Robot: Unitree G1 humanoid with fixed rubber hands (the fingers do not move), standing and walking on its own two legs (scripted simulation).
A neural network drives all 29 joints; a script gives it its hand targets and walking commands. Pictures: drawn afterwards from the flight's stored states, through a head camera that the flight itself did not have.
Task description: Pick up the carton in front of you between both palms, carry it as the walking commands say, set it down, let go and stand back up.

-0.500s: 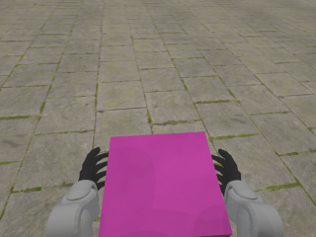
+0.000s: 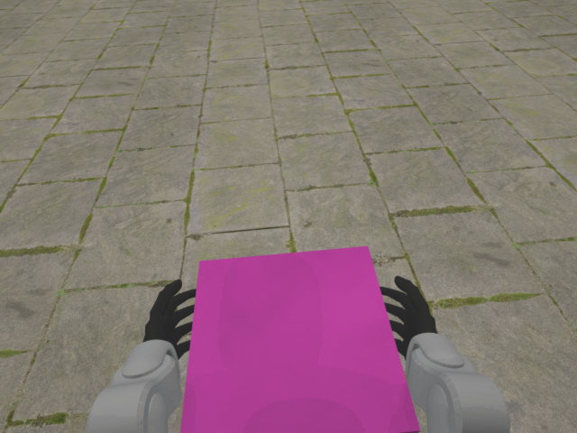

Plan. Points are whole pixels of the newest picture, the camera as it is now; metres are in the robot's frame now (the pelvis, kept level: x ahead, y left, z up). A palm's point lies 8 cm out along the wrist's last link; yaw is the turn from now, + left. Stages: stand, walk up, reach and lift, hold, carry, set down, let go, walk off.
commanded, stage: carry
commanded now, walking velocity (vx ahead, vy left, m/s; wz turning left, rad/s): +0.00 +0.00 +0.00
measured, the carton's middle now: (294, 370) +0.22 +0.00 +0.00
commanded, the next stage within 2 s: hold in 1.94 s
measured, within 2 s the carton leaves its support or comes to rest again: neither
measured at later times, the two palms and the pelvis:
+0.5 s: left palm (189, 206) +0.45 +0.16 +0.08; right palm (379, 209) +0.43 -0.14 +0.08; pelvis +0.21 +0.02 -0.02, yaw -3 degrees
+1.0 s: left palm (211, 217) +0.48 +0.14 +0.03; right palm (382, 221) +0.46 -0.16 +0.03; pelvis +0.21 +0.00 -0.02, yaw -3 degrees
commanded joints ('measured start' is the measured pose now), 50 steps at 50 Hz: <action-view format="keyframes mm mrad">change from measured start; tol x8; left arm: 1 -321 -798 -663 -114 -282 10 -148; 10 -341 -616 -616 -161 -260 103 -74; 19 -419 -813 -671 -148 -276 89 -104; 29 -386 -699 -617 -33 -233 104 -114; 50 -513 -647 -435 384 -58 -250 -207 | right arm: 1 -342 832 648 -106 235 -35 120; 10 -362 618 578 -141 270 52 87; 18 -418 797 591 -139 296 34 129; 29 -428 695 584 -48 259 53 132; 50 -546 637 405 368 80 -303 224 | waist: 1 -12 -168 -155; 8 -22 -103 -142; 11 -40 220 -357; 21 -24 -2 -251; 50 -20 -21 -229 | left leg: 1 25 -29 56 -167 76 -6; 5 144 -72 103 -321 209 2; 8 416 -76 127 -518 404 12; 10 795 232 -167 -373 1077 124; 12 745 289 -266 -474 926 232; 16 605 176 -121 -537 442 118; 19 529 114 -20 -503 256 68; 26 489 79 -4 -318 591 60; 50 450 74 2 -333 347 46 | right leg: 1 172 -199 59 -33 586 -36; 4 172 -185 17 11 660 -18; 8 76 -136 -18 236 547 50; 9 -15 -107 0 329 331 83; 11 -193 -13 100 561 -348 115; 13 -185 -38 172 462 -439 87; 19 -16 -93 147 88 -18 83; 28 -12 -124 148 209 455 79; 50 -16 -118 167 178 282 45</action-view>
